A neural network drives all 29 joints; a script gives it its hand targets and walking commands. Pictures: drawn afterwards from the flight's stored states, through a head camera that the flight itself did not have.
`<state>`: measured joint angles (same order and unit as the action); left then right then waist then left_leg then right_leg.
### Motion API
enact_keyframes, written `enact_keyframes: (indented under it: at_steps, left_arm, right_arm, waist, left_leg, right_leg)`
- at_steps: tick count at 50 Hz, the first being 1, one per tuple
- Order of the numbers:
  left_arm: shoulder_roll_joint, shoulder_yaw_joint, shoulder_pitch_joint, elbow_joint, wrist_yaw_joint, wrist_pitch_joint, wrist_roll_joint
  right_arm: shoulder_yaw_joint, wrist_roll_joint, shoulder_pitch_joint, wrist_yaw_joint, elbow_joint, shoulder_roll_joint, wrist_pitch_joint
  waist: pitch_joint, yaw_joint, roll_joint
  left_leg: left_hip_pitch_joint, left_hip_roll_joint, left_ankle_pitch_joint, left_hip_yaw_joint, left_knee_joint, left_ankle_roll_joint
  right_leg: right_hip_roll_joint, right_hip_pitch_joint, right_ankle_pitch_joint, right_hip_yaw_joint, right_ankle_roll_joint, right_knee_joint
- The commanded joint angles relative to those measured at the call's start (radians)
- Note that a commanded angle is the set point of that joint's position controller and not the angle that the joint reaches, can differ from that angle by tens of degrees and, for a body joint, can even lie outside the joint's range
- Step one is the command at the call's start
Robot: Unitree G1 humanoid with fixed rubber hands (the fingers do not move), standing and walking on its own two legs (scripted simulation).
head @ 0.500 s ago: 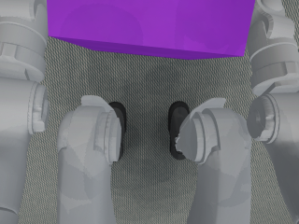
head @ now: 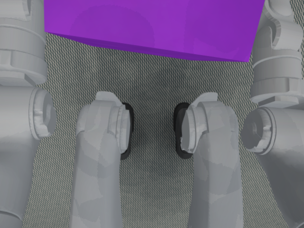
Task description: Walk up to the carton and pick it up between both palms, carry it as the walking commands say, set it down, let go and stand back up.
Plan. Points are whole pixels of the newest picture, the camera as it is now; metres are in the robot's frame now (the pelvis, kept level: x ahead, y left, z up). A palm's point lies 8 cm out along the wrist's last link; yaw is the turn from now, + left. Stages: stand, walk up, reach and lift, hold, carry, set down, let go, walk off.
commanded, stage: reach and lift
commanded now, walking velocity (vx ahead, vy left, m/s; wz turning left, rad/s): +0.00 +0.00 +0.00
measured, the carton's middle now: out of the picture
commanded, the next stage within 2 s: none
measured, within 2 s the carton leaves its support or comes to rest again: neither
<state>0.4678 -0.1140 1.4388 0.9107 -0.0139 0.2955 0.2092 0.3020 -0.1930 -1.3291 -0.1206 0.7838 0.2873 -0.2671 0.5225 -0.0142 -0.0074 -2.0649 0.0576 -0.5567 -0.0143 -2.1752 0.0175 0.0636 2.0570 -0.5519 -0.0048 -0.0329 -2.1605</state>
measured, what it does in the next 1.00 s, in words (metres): rises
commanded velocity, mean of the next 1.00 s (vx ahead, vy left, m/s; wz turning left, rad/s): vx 0.00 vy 0.00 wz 0.00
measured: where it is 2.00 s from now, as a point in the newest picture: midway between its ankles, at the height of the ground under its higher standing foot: (153, 140)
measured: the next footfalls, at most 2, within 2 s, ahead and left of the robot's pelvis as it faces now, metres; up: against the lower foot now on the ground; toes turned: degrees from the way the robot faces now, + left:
none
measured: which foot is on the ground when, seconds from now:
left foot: down 0.00-1.00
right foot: down 0.00-1.00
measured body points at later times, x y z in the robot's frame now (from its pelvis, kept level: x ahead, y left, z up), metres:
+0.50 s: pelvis -0.01 -0.01 +0.04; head +0.35 +0.00 +0.30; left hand +0.57 +0.20 -0.07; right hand +0.54 -0.19 -0.09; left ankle +0.13 +0.10 -0.35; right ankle +0.14 -0.12 -0.35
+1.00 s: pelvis -0.02 +0.00 +0.10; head +0.31 +0.01 +0.39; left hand +0.54 +0.20 +0.00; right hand +0.52 -0.20 +0.00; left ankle +0.13 +0.11 -0.35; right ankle +0.14 -0.12 -0.35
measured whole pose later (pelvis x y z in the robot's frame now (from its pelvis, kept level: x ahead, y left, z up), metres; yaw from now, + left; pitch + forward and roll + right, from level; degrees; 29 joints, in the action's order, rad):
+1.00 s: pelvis -0.02 +0.00 +0.10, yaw +0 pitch +21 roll -1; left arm 0.36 -0.28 1.30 0.64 -0.05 0.47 0.07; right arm 0.42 -0.09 -1.21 -0.06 0.52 0.21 -0.45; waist 0.52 -0.01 -0.02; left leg -1.74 0.08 -0.48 0.03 -1.85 -0.01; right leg 0.09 1.74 -0.47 -0.02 -0.03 -1.84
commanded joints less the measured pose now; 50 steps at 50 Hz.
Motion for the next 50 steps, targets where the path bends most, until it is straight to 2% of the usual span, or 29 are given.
enact_keyframes:
  at_steps: [1,3,4,7,8,11,13,15,17,19,20,22,23,24,28,29,30,31,32,33,36,37,38,41,42,44,47,49,50]
  left_arm:
    - [-1.013,0.426,0.668,-0.512,-0.176,-0.001,0.111]
    - [-1.007,0.426,0.687,-0.578,-0.164,0.009,0.119]
    - [-1.001,0.426,0.724,-0.605,-0.157,0.023,0.122]
    - [-1.011,0.377,0.624,-0.461,-0.168,0.054,0.067]
    - [-0.994,0.379,0.659,-0.474,-0.173,0.052,0.068]
    - [-1.038,0.323,0.627,-0.334,-0.202,0.063,0.012]
    - [-1.017,0.312,0.688,-0.352,-0.217,0.062,-0.004]
    - [-1.025,0.335,0.732,-0.457,-0.224,0.053,0.02]
    - [-1.046,0.351,0.735,-0.465,-0.231,0.064,0.026]
    - [-1.082,0.352,0.689,-0.432,-0.237,0.074,0.022]
    - [-1.066,0.363,0.66,-0.489,-0.239,0.079,0.026]
    - [-1.083,0.388,0.692,-0.548,-0.232,0.093,0.056]
    - [-1.092,0.381,0.597,-0.526,-0.233,0.11,0.046]
    - [-1.093,0.401,0.609,-0.555,-0.228,0.115,0.058]
    - [-1.064,0.402,0.608,-0.611,-0.211,0.131,0.058]
    - [-1.06,0.387,0.588,-0.533,-0.213,0.127,0.046]
    - [-1.082,0.364,0.586,-0.493,-0.221,0.132,0.025]
    - [-1.092,0.377,0.531,-0.522,-0.228,0.129,0.026]
    - [-1.077,0.382,0.574,-0.512,-0.23,0.119,0.026]
    - [-1.08,0.366,0.579,-0.478,-0.231,0.115,0.016]
    - [-1.066,0.329,0.594,-0.486,-0.236,0.097,-0.012]
    - [-1.096,0.351,0.628,-0.517,-0.235,0.093,0.006]
    - [-1.093,0.371,0.588,-0.54,-0.23,0.097,0.002]
    - [-1.098,0.385,0.597,-0.535,-0.226,0.109,0.0]
    - [-1.094,0.383,0.574,-0.452,-0.227,0.115,-0.015]
    - [-1.097,0.361,0.579,-0.502,-0.227,0.123,-0.012]
    - [-1.142,0.393,0.645,-0.529,-0.229,0.131,0.02]
    - [-1.149,0.388,0.606,-0.546,-0.226,0.138,0.007]
    - [-1.13,0.379,0.617,-0.547,-0.232,0.139,0.013]
  right_arm:
    - [-0.536,-0.128,-0.777,0.211,-0.459,-0.962,-0.036]
    - [-0.558,-0.131,-0.809,0.208,-0.508,-0.953,-0.053]
    - [-0.552,-0.122,-0.803,0.201,-0.501,-0.913,-0.065]
    - [-0.537,-0.083,-0.779,0.204,-0.455,-0.925,-0.087]
    - [-0.523,-0.089,-0.773,0.207,-0.426,-0.945,-0.093]
    - [-0.463,-0.027,-0.715,0.232,-0.278,-0.965,-0.1]
    - [-0.444,-0.021,-0.677,0.244,-0.202,-1.02,-0.121]
    - [-0.444,-0.021,-0.682,0.25,-0.264,-1.064,-0.123]
    - [-0.443,-0.023,-0.693,0.258,-0.27,-1.056,-0.127]
    - [-0.453,-0.029,-0.707,0.26,-0.292,-1.082,-0.129]
    - [-0.503,-0.048,-0.74,0.255,-0.394,-1.077,-0.131]
    - [-0.527,-0.057,-0.765,0.234,-0.485,-1.04,-0.144]
    - [-0.552,-0.056,-0.753,0.23,-0.555,-1.02,-0.15]
    - [-0.589,-0.078,-0.799,0.227,-0.618,-1.01,-0.148]
    - [-0.585,-0.048,-0.742,0.222,-0.604,-0.977,-0.183]
    - [-0.577,-0.034,-0.678,0.23,-0.472,-0.986,-0.189]
    - [-0.545,-0.009,-0.692,0.235,-0.463,-0.962,-0.18]
    - [-0.574,-0.016,-0.674,0.233,-0.514,-1.007,-0.178]
    - [-0.543,-0.005,-0.641,0.236,-0.47,-0.989,-0.172]
    - [-0.542,-0.003,-0.622,0.243,-0.397,-1.027,-0.172]
    - [-0.49,0.015,-0.573,0.257,-0.347,-1.061,-0.169]
    - [-0.49,0.01,-0.583,0.259,-0.351,-1.069,-0.169]
    - [-0.546,-0.026,-0.6,0.268,-0.436,-1.087,-0.164]
    - [-0.535,-0.033,-0.634,0.266,-0.451,-1.053,-0.167]
    - [-0.506,-0.025,-0.61,0.271,-0.377,-1.061,-0.165]
    - [-0.535,-0.039,-0.645,0.278,-0.429,-1.055,-0.178]
    - [-0.509,-0.014,-0.685,0.277,-0.439,-1.021,-0.183]
    - [-0.564,-0.049,-0.712,0.279,-0.492,-1.048,-0.189]
    - [-0.544,-0.024,-0.684,0.276,-0.474,-1.044,-0.196]
  waist:
    - [-2.418,-0.009,0.055]
    - [-2.432,-0.006,0.024]
    - [-2.433,0.01,0.054]
    - [-2.208,0.004,0.003]
    - [-2.191,0.013,0.046]
    - [-1.981,0.018,0.046]
    - [-1.945,0.017,0.045]
    - [-2.08,0.01,0.052]
    - [-2.143,-0.008,0.078]
    - [-2.199,0.007,0.091]
    - [-2.301,0.033,0.057]
    - [-2.475,-0.013,0.051]
    - [-2.519,0.014,0.049]
    - [-2.602,0.007,0.011]
    - [-2.566,-0.016,-0.009]
    - [-2.355,0.011,0.001]
    - [-2.278,-0.017,0.001]
    - [-2.322,0.004,-0.018]
    - [-2.278,-0.019,-0.008]
    - [-2.201,-0.005,-0.028]
    - [-2.164,0.013,0.024]
    - [-2.206,-0.007,0.027]
    - [-2.327,0.018,0.038]
    - [-2.367,0.026,0.062]
    - [-2.27,0.014,0.082]
    - [-2.309,0.035,0.084]
    - [-2.337,-0.031,0.079]
    - [-2.406,0.001,0.07]
    - [-2.363,-0.017,0.052]
  left_leg:
    - [0.973,0.055,0.494,-0.035,0.229,-0.011]
    - [0.954,0.06,0.486,-0.029,0.238,-0.002]
    - [0.968,0.06,0.478,-0.026,0.25,-0.015]
    - [0.827,0.053,0.311,-0.03,0.302,0.001]
    - [0.818,0.045,0.312,-0.022,0.301,0.0]
    - [0.685,0.04,0.153,-0.031,0.329,0.004]
    - [0.662,0.029,0.11,-0.035,0.339,0.008]
    - [0.741,0.04,0.16,-0.038,0.348,0.004]
    - [0.783,0.036,0.186,-0.041,0.348,-0.002]
    - [0.802,0.046,0.236,-0.041,0.364,0.001]
    - [0.817,0.054,0.286,-0.065,0.344,-0.006]
    - [0.893,0.059,0.359,-0.055,0.347,-0.003]
    - [0.914,0.065,0.417,-0.06,0.348,-0.008]
    - [0.927,0.07,0.442,-0.059,0.344,-0.008]
    - [1.035,0.071,0.432,-0.028,0.393,-0.006]
    - [0.953,0.066,0.365,-0.028,0.409,-0.01]
    - [0.915,0.064,0.304,-0.017,0.426,-0.003]
    - [0.9,0.073,0.337,-0.039,0.435,-0.005]
    - [0.865,0.067,0.307,-0.025,0.444,-0.007]
    - [0.82,0.065,0.275,-0.023,0.46,-0.007]
    - [0.841,0.063,0.256,-0.024,0.485,0.001]
    - [0.89,0.059,0.263,-0.018,0.495,-0.008]
    - [1.011,0.06,0.324,-0.016,0.507,-0.01]
    - [1.03,0.068,0.312,-0.025,0.514,-0.014]
    - [0.998,0.059,0.265,-0.016,0.524,-0.015]
    - [1.078,0.062,0.266,-0.018,0.554,-0.012]
    - [1.096,0.066,0.225,-0.008,0.572,-0.02]
    - [1.107,0.073,0.262,-0.019,0.575,-0.015]
    - [1.075,0.073,0.235,-0.017,0.588,-0.008]
  right_leg:
    - [0.064,-0.801,0.449,0.105,0.021,0.191]
    - [0.068,-0.804,0.429,0.098,0.015,0.203]
    - [0.065,-0.809,0.41,0.1,0.023,0.2]
    - [0.062,-0.749,0.268,0.093,0.023,0.272]
    - [0.058,-0.708,0.281,0.089,0.025,0.254]
    - [0.047,-0.621,0.136,0.08,0.039,0.293]
    - [0.046,-0.629,0.104,0.079,0.031,0.31]
    - [0.057,-0.676,0.155,0.094,0.033,0.308]
    - [0.059,-0.693,0.181,0.1,0.032,0.309]
    - [0.068,-0.731,0.231,0.091,0.033,0.32]
    - [0.07,-0.815,0.278,0.071,0.029,0.337]
    - [0.079,-0.936,0.363,0.088,0.017,0.324]
    - [0.081,-0.991,0.417,0.08,0.02,0.337]
    - [0.085,-1.031,0.461,0.077,0.015,0.33]
    - [0.089,-1.005,0.411,0.084,0.02,0.362]
    - [0.074,-0.881,0.321,0.069,0.021,0.378]
    - [0.076,-0.859,0.271,0.08,0.024,0.388]
    - [0.076,-0.948,0.315,0.06,0.027,0.421]
    - [0.073,-0.924,0.313,0.066,0.028,0.412]
    - [0.068,-0.883,0.276,0.07,0.025,0.426]
    - [0.066,-0.862,0.26,0.061,0.024,0.45]
    - [0.067,-0.863,0.253,0.081,0.025,0.452]
    - [0.073,-0.878,0.289,0.081,0.022,0.467]
    - [0.081,-0.915,0.282,0.076,0.024,0.476]
    - [0.075,-0.84,0.242,0.077,0.025,0.482]
    - [0.072,-0.878,0.227,0.073,0.021,0.513]
    - [0.077,-0.901,0.195,0.085,0.041,0.537]
    - [0.076,-0.973,0.232,0.072,0.031,0.553]
    - [0.075,-0.994,0.218,0.063,0.033,0.567]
